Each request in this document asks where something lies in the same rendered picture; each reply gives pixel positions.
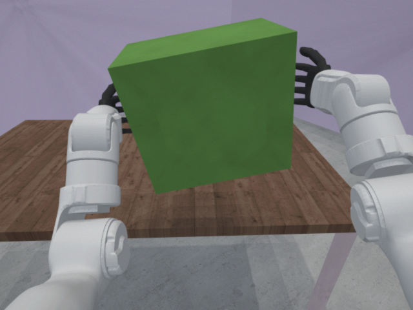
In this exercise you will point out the right robot hand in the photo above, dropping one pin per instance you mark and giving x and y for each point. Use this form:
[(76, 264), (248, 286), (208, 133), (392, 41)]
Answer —
[(319, 60)]

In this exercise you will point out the robot right upper arm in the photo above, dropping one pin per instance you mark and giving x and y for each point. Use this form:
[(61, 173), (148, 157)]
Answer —
[(382, 212)]

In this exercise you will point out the table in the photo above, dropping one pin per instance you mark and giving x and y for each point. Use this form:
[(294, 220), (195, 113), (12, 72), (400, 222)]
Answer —
[(309, 198)]

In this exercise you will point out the carton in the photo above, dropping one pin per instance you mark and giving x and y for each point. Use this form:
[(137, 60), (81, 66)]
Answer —
[(210, 105)]

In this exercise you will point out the robot left forearm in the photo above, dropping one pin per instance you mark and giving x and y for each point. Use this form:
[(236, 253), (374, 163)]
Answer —
[(92, 166)]

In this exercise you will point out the robot right forearm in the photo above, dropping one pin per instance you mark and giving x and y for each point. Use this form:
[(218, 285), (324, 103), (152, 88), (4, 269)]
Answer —
[(377, 144)]

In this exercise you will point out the left robot hand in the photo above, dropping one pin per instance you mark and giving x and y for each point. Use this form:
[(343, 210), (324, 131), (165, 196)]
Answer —
[(110, 100)]

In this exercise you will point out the robot left upper arm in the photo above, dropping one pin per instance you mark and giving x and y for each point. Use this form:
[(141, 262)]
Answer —
[(85, 256)]

